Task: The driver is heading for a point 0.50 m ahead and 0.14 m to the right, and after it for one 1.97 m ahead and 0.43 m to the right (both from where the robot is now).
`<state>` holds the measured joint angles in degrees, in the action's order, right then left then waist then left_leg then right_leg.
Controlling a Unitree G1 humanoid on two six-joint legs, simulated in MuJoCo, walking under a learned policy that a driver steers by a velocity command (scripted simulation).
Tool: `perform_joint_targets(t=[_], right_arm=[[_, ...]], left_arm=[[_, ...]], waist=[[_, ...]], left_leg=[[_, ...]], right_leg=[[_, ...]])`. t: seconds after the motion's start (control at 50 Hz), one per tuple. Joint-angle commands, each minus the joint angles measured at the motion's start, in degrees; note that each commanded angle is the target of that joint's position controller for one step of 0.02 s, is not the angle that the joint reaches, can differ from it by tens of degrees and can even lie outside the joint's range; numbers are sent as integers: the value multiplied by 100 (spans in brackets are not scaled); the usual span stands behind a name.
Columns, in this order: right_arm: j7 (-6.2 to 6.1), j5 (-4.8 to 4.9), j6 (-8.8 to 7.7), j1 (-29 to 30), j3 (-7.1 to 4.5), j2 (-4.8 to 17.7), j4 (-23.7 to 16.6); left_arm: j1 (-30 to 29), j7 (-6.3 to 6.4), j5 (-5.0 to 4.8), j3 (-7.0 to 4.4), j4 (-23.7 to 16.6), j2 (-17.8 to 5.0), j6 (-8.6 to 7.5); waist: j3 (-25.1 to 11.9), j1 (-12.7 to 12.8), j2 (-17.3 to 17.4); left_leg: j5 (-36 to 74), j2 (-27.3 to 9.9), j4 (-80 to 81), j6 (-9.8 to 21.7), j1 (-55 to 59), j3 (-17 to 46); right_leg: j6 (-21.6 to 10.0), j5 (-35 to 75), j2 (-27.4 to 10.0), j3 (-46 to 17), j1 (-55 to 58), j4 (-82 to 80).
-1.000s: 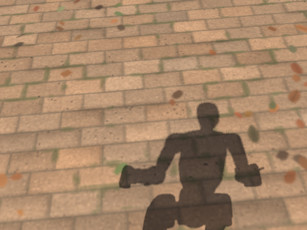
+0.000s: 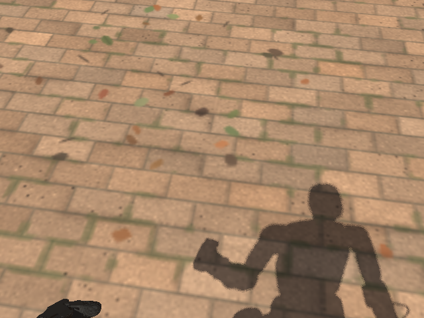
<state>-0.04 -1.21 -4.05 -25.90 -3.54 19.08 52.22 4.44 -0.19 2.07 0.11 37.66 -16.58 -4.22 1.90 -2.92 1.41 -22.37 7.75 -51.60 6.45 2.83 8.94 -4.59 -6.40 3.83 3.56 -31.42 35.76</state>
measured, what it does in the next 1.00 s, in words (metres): walks ahead, turning right: left foot, then right foot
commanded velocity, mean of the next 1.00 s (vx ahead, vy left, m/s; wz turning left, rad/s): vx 0.99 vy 0.00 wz -0.36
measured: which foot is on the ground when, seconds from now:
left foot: up 0.00-0.34, down 0.36-0.76, up 0.78-1.00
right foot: down 0.00-0.36, up 0.38-0.74, down 0.76-1.00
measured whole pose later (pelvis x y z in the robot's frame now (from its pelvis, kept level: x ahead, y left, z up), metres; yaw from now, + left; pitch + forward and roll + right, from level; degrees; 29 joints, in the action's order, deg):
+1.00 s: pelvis +0.91 -0.23 +0.03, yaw -23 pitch +0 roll -2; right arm 2.3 -0.6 -1.0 -15.4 -1.8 15.8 48.3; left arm 22.2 -0.7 1.3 -2.3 51.8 -16.2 -6.0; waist 1.6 0.3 1.9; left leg -9.3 -6.9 -68.5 4.2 -38.8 1.2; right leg -4.6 -18.1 4.6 10.0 -0.7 19.1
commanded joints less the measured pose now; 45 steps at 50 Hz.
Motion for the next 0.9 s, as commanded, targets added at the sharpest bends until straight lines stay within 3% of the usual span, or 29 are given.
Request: perform_joint_targets(t=[0.02, 0.04, 0.06, 0.08, 0.12, 0.16, 0.2, 0.24, 0.3, 0.34, 0.36, 0.38, 0.4, 0.42, 0.44, 0.48, 0.54, 0.6, 0.64, 0.7, 0.72, 0.74, 0.76, 0.78, 0.8, 0.82, 0.84, 0.88, 0.9], right_arm=[[63, -70, -250, 477, 78, 407, -815], [87, -170, -273, 1009, 124, 478, -942], [105, -240, -259, 1341, 159, 410, -1099], [127, -330, -198, 1470, 211, 302, -1278], [153, -395, -81, 1520, 319, 165, -1458], [209, -346, -57, 2112, 415, 193, -1779], [313, -183, -82, 2720, 531, 61, -2013], [317, -76, -79, 2841, 520, 83, -2013], [185, -110, -107, 2705, 384, 382, -1954], [22, -140, -159, 1404, 185, 677, -1593], [-115, -225, -185, 302, 8, 1092, -1472], [-188, -411, -149, -264, -116, 1501, -1375], [-163, -278, -67, 52, -192, 1537, -1326], [-137, -223, -49, 607, -84, 868, -1410], [-100, -193, -65, 801, -5, 502, -1354], [-92, -196, -115, 700, 65, 266, -1104], [21, -17, -269, 366, 144, -55, -688], [29, -36, -367, 707, 116, 115, -608], [36, -11, -393, 537, 103, 282, -468], [-3, 16, -334, 115, 29, 843, -234], [-41, 18, -260, 50, -3, 1068, -170], [-83, 14, -176, 142, -14, 1212, -142], [-85, 34, -130, 221, 15, 1139, -163], [6, -70, -113, -194, 182, 206, -304], [-23, 290, -141, -649, 178, 224, -569], [-61, 252, -133, 228, 62, 688, -660], [-20, 232, -128, 378, 95, 504, -664], [69, 99, 48, 167, 126, 225, -370], [138, 53, 163, -27, 142, 71, -302]], left_arm=[[1795, -46, -98, -548, 454, -1128, 58], [1757, -87, -121, -508, 541, -837, 33], [1837, -70, -95, -455, 690, -645, 21], [1915, -36, -91, -385, 875, -491, 4], [2008, 2, -130, -419, 1039, -651, -73], [1884, 24, -130, -476, 969, -822, -118], [1705, -1, -132, -563, 888, -937, -132], [1839, -91, -221, -645, 909, -1112, -174], [2208, -85, -282, -702, 1041, -1230, -125], [2191, -92, -239, -744, 1088, -1401, -104], [2022, -102, -237, -676, 983, -1134, -164], [2161, -44, -360, -453, 741, -167, -182], [2228, -14, -360, -411, 541, -409, -102], [1664, -3, -228, -454, 618, -651, 4], [1321, -75, -150, -452, 606, -619, 55], [1063, -226, -45, -441, 526, -397, 197], [456, -357, 9, -309, 105, -46, 353], [-99, -498, 24, -168, -274, -73, 294], [-505, -574, 27, -84, -357, -105, 261], [-389, -493, 67, -108, -240, -370, 224], [164, -418, 118, -174, -85, -563, 214], [1299, -312, 131, -281, 268, -767, 219], [2325, -177, 193, -433, 601, -1114, 224], [2446, -45, 243, -532, 696, -1656, 195], [2295, 7, 223, -595, 449, -1879, 176], [1946, 33, 119, -582, 547, -1476, 149], [1575, 27, 83, -489, 634, -1152, 64], [1167, 4, 84, -383, 708, -676, -87], [1217, 0, 38, -343, 782, -538, -150]], waist=[[-988, 742, -1000], [-682, 738, -156], [-304, 616, 49], [-53, 381, -35], [194, 132, -384], [482, 110, -356], [581, 234, -434], [397, 396, -417], [8, 452, -280], [-892, -213, -82], [-1524, -749, 133], [-2129, -615, 1336], [-2208, -307, 1802], [-1227, -278, 889], [-645, -240, 397], [-201, -18, 408], [35, 172, 516], [340, 459, 395], [573, 387, 100], [315, 623, 216], [-79, 972, 346], [-677, 1564, 412], [-1158, 2061, 357], [-1716, 1407, -1091], [-2766, 1129, -1358], [-1699, 1156, -390], [-712, 848, -359], [-113, 349, -31], [-98, 200, -312]], left_leg=[[543, -462, -3397, -139, -4510, -43], [677, -650, -3041, -173, -4351, -71], [635, -805, -2610, -234, -4233, -127], [517, -895, -2257, -356, -4080, -165], [129, -1108, -1554, -553, -4124, -230], [412, -1274, -424, -749, -3882, -477], [1507, -1151, 966, -851, -2695, -795], [2556, -974, 1403, -847, -1779, -947], [2202, -797, 2040, -746, -1603, -925], [1455, -710, 2158, -604, 10, -957], [99, -1675, 2213, -416, 1250, -30], [-1834, -3400, 2943, -131, 2326, 2383], [-2470, -3698, 3682, 218, 1997, 4075], [-2250, -3315, 3671, 144, 1249, 3061], [-1072, -3017, 3628, 63, 593, 1985], [496, -2599, 3751, -125, -91, 675], [2212, -2424, 3890, -211, -328, -309], [2710, -2129, 4450, -193, -917, -1259], [3200, -1994, 5051, -153, -1398, -1748], [6657, -2200, 4375, -62, -694, -1966], [7644, -2274, 3425, -17, -581, -1962], [7911, -2299, 2033, -9, -754, -1856], [6778, -2005, 236, -65, -1582, -1770], [-250, -1156, -2206, -83, -2940, -1475], [-657, -558, -3649, -52, -4172, -271], [239, -973, -3476, -29, -4663, -243], [638, -1183, -3052, -61, -4619, -425], [868, -1497, -2513, -158, -3963, -405], [899, -1570, -2377, -210, -3690, -422]], right_leg=[[-1561, -2849, -1974, -5126, 4505, -1961], [-1474, -2282, -1775, -4474, 3793, -1970], [-1332, -1823, -1508, -3956, 3135, -2061], [-1252, -1504, -1245, -3600, 2554, -2169], [-1344, -1191, -1073, -3330, 2053, -2352], [-1354, -1057, -974, -3028, 1252, -2777], [-1093, -824, -646, -2559, 368, -3128], [-900, 39, -732, -2571, 335, -3245], [-606, 1729, -794, -2526, 1678, -2214], [-336, 2838, -431, -2190, 1672, -17], [-222, 1866, -145, -1908, 844, 1687], [-151, -2155, 303, -1316, -567, 3483], [-199, -1875, 32, -991, -1285, 4309], [-211, -1311, -412, -873, -1584, 4355], [-172, -1009, -595, -807, -1532, 4084], [-85, -946, -805, -770, -1336, 3868], [-78, -837, -912, -702, -1592, 3595], [-103, 50, -817, -570, -1180, 2137], [-213, 570, -542, 75, -167, 973], [-452, 282, 45, 425, 947, 422], [-530, -150, 233, 414, 1732, 363], [-654, -371, 254, 168, 2975, 170], [-754, -543, -159, -292, 4401, -187], [-605, -1521, -1901, -2097, 5518, -147], [-951, -2093, -3003, -4867, 6130, -1281], [-775, -1905, -2581, -4080, 5256, -1676], [-773, -1199, -2393, -3237, 4213, -1814], [-517, -372, -1885, -1935, 2898, -2187], [-478, -325, -1870, -1618, 2535, -2378]])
